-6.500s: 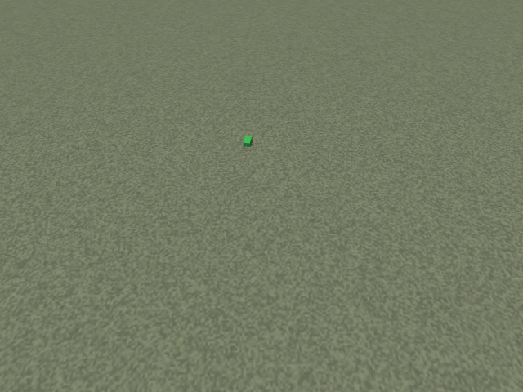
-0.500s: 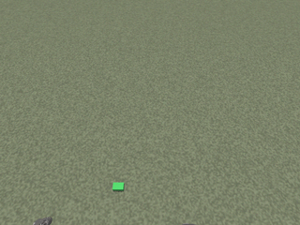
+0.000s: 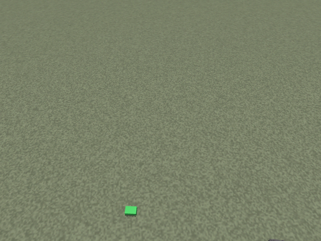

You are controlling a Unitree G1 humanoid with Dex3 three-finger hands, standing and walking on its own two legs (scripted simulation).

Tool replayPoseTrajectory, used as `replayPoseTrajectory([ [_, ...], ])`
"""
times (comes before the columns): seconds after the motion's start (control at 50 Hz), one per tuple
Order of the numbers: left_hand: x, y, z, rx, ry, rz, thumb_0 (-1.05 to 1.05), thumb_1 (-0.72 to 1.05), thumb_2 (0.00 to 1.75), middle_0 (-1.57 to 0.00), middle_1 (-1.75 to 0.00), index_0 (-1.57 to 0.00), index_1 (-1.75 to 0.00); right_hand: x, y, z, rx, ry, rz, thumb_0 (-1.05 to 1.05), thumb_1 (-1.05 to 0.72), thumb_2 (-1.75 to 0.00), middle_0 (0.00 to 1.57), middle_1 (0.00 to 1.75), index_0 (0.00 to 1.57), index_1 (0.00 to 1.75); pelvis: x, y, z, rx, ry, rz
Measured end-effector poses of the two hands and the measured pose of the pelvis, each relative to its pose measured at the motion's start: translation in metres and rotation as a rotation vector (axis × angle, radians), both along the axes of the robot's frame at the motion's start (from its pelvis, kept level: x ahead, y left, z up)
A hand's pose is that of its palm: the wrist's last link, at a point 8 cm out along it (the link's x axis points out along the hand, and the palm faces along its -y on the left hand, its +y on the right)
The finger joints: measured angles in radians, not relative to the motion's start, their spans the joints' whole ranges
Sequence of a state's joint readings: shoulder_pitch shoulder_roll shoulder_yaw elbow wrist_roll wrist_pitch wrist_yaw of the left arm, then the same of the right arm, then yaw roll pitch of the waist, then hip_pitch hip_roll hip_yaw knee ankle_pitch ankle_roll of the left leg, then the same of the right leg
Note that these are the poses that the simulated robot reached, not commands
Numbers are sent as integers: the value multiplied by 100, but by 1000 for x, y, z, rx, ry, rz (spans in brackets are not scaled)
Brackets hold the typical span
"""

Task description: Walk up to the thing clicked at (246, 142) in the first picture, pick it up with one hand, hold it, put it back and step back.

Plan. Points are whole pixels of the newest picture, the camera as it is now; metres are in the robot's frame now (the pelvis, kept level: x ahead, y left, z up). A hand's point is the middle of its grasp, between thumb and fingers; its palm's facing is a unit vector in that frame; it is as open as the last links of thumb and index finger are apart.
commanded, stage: walk up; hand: left
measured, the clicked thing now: (131, 210) +0.44 +0.20 -0.77
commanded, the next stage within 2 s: stand in 0.50 s
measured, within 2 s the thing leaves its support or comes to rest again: neither
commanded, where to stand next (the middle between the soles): +0.05 +0.01 m, yaw -1 degrees
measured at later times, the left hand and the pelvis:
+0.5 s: hand out of the picture +0.09 +0.25 -0.15, palm faces -0.01 -0.94 -0.34, open 7.4 cm; pelvis +0.01 +0.00 +0.00, yaw +0 degrees
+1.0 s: hand out of the picture +0.11 +0.25 -0.15, palm faces -0.01 -0.94 -0.34, open 7.4 cm; pelvis +0.03 -0.01 +0.00, yaw +0 degrees
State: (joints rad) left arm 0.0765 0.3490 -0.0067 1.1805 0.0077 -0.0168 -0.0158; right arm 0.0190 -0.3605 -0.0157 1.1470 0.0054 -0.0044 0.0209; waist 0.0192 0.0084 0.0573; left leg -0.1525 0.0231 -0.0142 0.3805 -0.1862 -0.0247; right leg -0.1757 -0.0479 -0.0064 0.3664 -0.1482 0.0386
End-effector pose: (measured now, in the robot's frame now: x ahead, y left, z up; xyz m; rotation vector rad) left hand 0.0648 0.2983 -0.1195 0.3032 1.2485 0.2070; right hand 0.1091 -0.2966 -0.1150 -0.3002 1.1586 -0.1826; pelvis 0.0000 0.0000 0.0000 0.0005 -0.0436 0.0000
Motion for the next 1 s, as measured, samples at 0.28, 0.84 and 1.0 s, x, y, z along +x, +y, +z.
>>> replayPoseTrajectory([
  [0.28, 3, -4, 1, 1, 7, 7, 0, 91, 90, -20, -30, -20, -30, -24, -6, -4, -3, 74, -27, 1, -90, -90, 20, 30, 20, 30, 5, -4, 2, -2, 3, 1],
  [0.84, 29, -6, 3, 6, -8, -9, 0, 91, 90, -20, -30, -20, -30, -14, -9, -4, -10, 81, -21, 1, -90, -90, 20, 30, 20, 30, 23, -8, 2, -1, 20, 6],
  [1.0, 34, -8, 3, 5, -13, -5, 0, 91, 90, -20, -30, -20, -30, 3, -10, -1, -15, 55, -9, 1, -90, -90, 20, 30, 20, 30, 28, -9, 3, -2, 18, 4],
])
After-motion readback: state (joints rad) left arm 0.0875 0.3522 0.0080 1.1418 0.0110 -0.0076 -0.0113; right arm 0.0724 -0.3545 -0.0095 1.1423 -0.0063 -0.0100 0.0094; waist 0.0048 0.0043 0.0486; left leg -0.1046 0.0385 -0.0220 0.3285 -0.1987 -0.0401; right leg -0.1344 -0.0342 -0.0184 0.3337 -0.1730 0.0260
